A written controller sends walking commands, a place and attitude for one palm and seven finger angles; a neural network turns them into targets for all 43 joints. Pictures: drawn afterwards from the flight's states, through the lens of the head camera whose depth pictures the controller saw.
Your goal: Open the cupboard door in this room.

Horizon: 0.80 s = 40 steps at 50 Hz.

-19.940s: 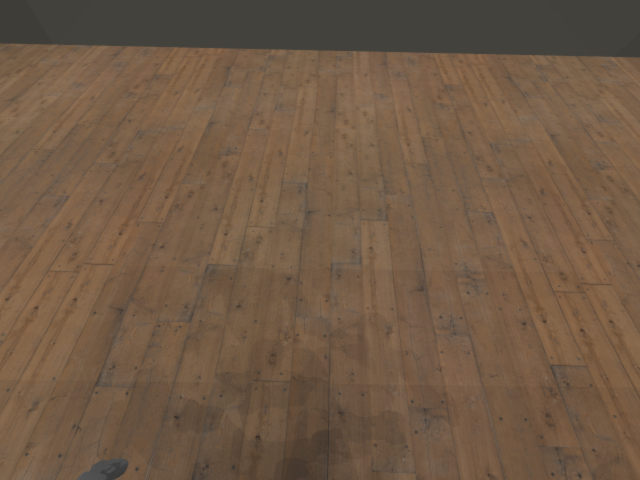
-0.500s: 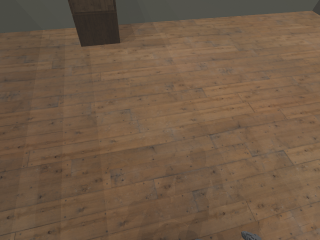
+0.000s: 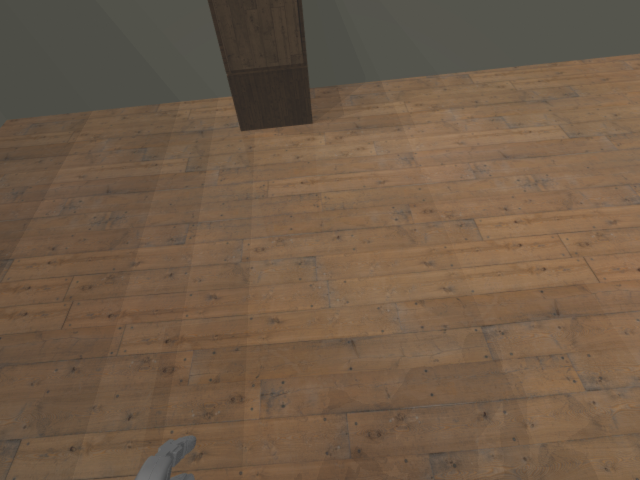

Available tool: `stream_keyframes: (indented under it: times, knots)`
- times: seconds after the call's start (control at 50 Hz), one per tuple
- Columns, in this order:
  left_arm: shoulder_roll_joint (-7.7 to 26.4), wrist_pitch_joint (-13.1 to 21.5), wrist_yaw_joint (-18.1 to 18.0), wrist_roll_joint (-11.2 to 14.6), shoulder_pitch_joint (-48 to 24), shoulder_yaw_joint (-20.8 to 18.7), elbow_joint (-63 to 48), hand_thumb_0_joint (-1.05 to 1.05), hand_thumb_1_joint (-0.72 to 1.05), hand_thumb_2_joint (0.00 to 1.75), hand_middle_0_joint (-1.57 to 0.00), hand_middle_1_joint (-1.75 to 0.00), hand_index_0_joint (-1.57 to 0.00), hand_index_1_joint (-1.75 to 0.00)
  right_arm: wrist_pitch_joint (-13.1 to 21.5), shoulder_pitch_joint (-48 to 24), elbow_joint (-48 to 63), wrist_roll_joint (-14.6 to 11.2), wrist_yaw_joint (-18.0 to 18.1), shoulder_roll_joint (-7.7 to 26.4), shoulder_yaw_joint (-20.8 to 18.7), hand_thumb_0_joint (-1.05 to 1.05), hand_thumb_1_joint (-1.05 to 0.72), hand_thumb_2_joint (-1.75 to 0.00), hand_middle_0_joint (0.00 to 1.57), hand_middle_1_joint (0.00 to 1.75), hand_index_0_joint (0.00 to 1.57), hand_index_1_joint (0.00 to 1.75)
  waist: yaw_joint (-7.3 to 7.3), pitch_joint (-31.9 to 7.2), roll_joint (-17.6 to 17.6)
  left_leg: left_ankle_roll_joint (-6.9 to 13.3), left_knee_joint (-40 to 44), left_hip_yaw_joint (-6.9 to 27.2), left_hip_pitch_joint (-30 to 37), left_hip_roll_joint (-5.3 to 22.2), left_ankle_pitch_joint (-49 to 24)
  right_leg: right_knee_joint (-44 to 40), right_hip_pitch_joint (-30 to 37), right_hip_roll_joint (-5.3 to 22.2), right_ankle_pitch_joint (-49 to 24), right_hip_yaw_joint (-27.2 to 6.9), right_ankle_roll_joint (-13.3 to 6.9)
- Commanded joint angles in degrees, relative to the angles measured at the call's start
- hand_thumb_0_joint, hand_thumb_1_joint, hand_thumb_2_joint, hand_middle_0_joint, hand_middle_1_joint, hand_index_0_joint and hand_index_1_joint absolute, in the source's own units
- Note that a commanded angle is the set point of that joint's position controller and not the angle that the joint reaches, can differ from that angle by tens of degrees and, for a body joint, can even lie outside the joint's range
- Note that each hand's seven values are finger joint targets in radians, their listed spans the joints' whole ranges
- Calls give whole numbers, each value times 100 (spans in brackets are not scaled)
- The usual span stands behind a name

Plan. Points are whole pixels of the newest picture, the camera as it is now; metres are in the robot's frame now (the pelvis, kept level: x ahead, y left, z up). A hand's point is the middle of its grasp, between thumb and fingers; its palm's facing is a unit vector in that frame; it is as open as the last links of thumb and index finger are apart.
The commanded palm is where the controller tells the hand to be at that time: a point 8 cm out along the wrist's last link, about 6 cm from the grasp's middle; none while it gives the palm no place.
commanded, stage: turn or walk to find it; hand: left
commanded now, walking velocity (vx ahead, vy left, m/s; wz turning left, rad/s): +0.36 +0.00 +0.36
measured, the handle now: out of the picture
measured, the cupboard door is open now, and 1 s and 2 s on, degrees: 0 0 0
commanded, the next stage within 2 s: stand and wait in 1.56 s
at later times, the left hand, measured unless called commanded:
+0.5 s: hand out of the picture +0.03 +0.18 -0.17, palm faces +0.29 -0.95 -0.14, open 7.4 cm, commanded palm none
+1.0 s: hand (205, 270) +0.52 +0.25 -0.14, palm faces +0.12 -0.96 -0.25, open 7.4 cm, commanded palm none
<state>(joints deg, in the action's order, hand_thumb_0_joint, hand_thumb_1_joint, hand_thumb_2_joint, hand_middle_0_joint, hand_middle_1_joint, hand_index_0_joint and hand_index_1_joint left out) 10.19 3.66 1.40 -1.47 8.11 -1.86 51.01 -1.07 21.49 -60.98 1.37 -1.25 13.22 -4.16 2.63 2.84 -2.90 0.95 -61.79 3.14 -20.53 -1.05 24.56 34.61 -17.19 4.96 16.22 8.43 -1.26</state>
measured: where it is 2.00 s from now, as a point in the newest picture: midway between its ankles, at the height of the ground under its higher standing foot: (299, 316)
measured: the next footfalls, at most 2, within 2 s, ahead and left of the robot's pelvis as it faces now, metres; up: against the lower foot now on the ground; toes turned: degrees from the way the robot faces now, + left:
left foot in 0.44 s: +0.28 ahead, +0.16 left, +0.00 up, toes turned +18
right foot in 0.96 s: +0.55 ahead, -0.04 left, +0.00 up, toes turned +2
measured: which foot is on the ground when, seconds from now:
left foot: up 0.00-0.42, down 0.44-0.96, up 0.98-1.00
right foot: down 0.00-0.44, up 0.46-0.94, down 0.96-1.00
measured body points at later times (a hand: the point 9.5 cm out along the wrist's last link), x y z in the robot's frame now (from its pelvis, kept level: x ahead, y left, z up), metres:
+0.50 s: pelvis +0.19 +0.06 -0.01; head +0.22 +0.07 +0.43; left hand +0.02 +0.23 -0.16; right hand +0.37 -0.13 -0.15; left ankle +0.24 +0.15 -0.73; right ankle +0.06 -0.10 -0.67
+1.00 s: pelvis +0.41 +0.04 -0.01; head +0.44 +0.02 +0.44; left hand +0.52 +0.31 -0.12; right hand +0.35 -0.19 -0.17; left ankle +0.25 +0.15 -0.71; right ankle +0.51 -0.04 -0.73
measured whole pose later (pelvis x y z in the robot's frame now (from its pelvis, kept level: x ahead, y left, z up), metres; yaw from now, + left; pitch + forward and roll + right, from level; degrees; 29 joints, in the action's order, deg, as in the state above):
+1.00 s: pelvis +0.41 +0.04 -0.01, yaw +11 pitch -1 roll +2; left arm 11.1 3.8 1.8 -1.8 3.4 -2.9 54.3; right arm 2.2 24.3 -65.6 1.0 -0.1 9.7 -3.0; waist 3.3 5.0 -1.9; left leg -0.1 -41.7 -4.8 -4.9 2.6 27.7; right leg 35.9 -23.5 4.7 10.2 7.6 -1.6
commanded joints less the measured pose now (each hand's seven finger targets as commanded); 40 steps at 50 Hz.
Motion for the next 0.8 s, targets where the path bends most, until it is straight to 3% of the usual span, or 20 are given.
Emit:
stream_keyframes:
  times: [0.0,0.02,0.06,0.18,0.24,0.3,0.34,0.36,0.38,0.4,0.42,0.44,0.46,0.48,0.5,0.52,0.58,0.68,0.76,0.78]
  knots:
    - [755,81,-165,23,689,-200,118,0,90,90,-20,-30,-20,-30,143,-370,525,37,-98,137,-81,0,-90,-90,20,30,20,30,-252,222,1143,-106,-1093,-51,-1555,609,-1214,-2529,583,1490,805,-1170,60]
    - [663,106,-171,19,839,-177,193,0,90,90,-20,-30,-20,-30,116,-287,479,33,-102,104,-73,0,-90,-90,20,30,20,30,-245,172,1252,-144,-1022,-100,-1578,590,-1363,-2499,711,1349,314,-840,70]
    - [600,143,-188,6,1056,-160,356,0,90,90,-20,-30,-20,-30,81,-358,482,33,-115,65,-82,0,-90,-90,20,30,20,30,-228,261,1186,-214,-898,-176,-1706,630,-1577,-2564,734,1309,-10,-536,6]
    - [567,236,-235,-13,1657,-124,765,0,90,90,-20,-30,-20,-30,118,-1259,727,31,-164,-57,14,0,-90,-90,20,30,20,30,-356,468,899,-259,294,-464,-2162,820,-1737,-2508,1448,1395,-1384,-25,-266]
    - [589,206,-248,-17,1990,-78,987,0,90,90,-20,-30,-20,-30,183,-1912,879,5,-191,-150,120,0,-90,-90,20,30,20,30,-556,559,1006,-165,1494,-746,-1849,782,-1621,-2334,1732,1424,-2124,126,-342]
    - [718,143,-256,-13,2140,-73,1167,0,90,90,-20,-30,-20,-30,235,-2097,908,0,-185,-147,171,0,-90,-90,20,30,20,30,-594,532,1072,23,2180,-975,-1252,614,-1395,-2147,1904,1529,-2633,187,-388]
    - [823,101,-246,-8,2116,-94,1247,0,90,90,-20,-30,-20,-30,283,-1840,834,2,-138,-28,142,0,-90,-90,20,30,20,30,-451,347,1088,168,2465,-1136,-572,432,-1007,-1605,1932,1587,-3329,275,-397]
    - [886,92,-240,10,2010,-93,1252,0,90,90,-20,-30,-20,-30,317,-1392,717,22,-91,62,112,0,-90,-90,20,30,20,30,-177,124,1107,236,2707,-1313,161,200,-982,-940,1741,1492,-3892,466,-325]
    - [930,91,-240,51,1845,-94,1225,0,90,90,-20,-30,-20,-30,372,-516,463,55,-38,254,41,0,-90,-90,20,30,20,30,256,-432,879,318,3238,-1274,1420,112,-1346,302,1363,1268,-3996,726,-136]
    - [725,90,-180,91,2028,-79,1123,0,90,90,-20,-30,-20,-30,411,321,253,93,52,888,-105,0,-90,-90,20,30,20,30,539,-1325,-178,591,3468,-89,3116,1021,-1703,1906,203,742,-2346,805,150]
    - [395,99,-123,131,2038,-17,941,0,90,90,-20,-30,-20,-30,410,753,112,34,129,1430,-248,0,-90,-90,20,30,20,30,529,-1526,-1246,1189,3867,2065,4117,2421,-2585,3444,-1547,4,1533,428,296]
    - [536,64,-167,100,1556,-19,765,0,90,90,-20,-30,-20,-30,391,711,110,-68,148,1509,-250,0,-90,-90,20,30,20,30,509,-1491,-552,1307,4188,2104,3631,2670,-2192,4055,-1799,134,1789,-211,205]
    - [386,47,-187,114,1278,-24,754,0,90,90,-20,-30,-20,-30,425,194,231,-81,183,1330,-234,0,-90,-90,20,30,20,30,338,-1000,-424,1288,4419,1962,2948,2696,-1602,4268,-2136,314,1341,-463,217]
    - [378,20,-149,70,1079,-54,817,0,90,90,-20,-30,-20,-30,443,-189,322,-74,178,936,-141,0,-90,-90,20,30,20,30,214,-344,-252,1108,4664,1509,2096,2400,-1344,4130,-2080,515,893,-600,219]
    - [309,-22,-113,17,1155,-73,898,0,90,90,-20,-30,-20,-30,483,-421,329,-49,179,609,-33,0,-90,-90,20,30,20,30,-2,-18,-134,901,4792,1034,1501,2101,-1589,3867,-1806,595,594,-640,230]
    - [196,-78,-103,-12,1334,-71,986,0,90,90,-20,-30,-20,-30,539,-503,316,-41,188,413,24,0,-90,-90,20,30,20,30,-149,10,-90,810,4875,651,1210,1909,-1914,3652,-1550,616,417,-625,265]
    - [79,-223,-99,-39,1513,-98,1004,0,90,90,-20,-30,-20,-30,598,-533,292,-49,187,211,13,0,-90,-90,20,30,20,30,-392,34,-203,806,5133,138,753,1602,-1754,3282,-1337,564,-76,-546,369]
    - [224,-298,-18,-25,664,-168,529,0,90,90,-20,-30,-20,-30,639,-353,287,-65,200,323,-43,0,-90,-90,20,30,20,30,-370,364,-149,964,5388,75,1058,1610,-1811,2470,-2003,624,-742,-620,508]
    - [293,-260,27,-2,-281,-166,189,0,90,90,-20,-30,-20,-30,630,49,134,-32,222,393,-59,0,-90,-90,20,30,20,30,-127,495,-154,943,5231,4,1585,1642,-2390,1332,-2023,522,-781,-527,466]
    - [284,-251,36,11,-398,-160,119,0,90,90,-20,-30,-20,-30,622,75,100,-19,227,426,-62,0,-90,-90,20,30,20,30,-124,476,-202,920,5149,-53,1713,1652,-2523,1064,-1958,478,-757,-487,436]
